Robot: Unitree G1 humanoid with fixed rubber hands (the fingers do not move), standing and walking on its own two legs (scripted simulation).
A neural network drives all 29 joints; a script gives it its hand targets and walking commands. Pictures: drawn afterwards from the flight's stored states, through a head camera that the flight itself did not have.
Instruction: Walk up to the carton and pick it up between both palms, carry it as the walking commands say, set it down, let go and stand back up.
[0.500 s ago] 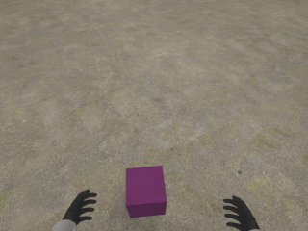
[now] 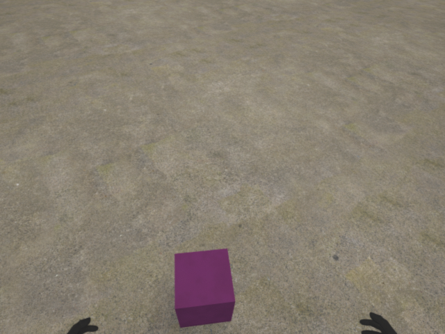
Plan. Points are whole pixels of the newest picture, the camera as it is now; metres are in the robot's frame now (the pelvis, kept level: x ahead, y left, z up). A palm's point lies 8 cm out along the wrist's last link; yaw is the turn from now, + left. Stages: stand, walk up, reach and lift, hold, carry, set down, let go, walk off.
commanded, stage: stand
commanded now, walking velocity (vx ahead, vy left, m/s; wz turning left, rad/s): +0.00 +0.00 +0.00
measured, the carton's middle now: (203, 288) +0.43 +0.07 -0.65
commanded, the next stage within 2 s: none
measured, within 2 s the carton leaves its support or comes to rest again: neither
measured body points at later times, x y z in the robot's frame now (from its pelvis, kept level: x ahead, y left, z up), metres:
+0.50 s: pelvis -0.01 -0.02 +0.01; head -0.03 -0.02 +0.46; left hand +0.11 +0.28 -0.10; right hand +0.09 -0.32 -0.11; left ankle -0.01 +0.09 -0.74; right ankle -0.04 -0.12 -0.74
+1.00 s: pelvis -0.03 -0.02 +0.01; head -0.05 -0.02 +0.46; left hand +0.06 +0.29 -0.11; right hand +0.04 -0.33 -0.11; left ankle -0.01 +0.09 -0.74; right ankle -0.04 -0.12 -0.74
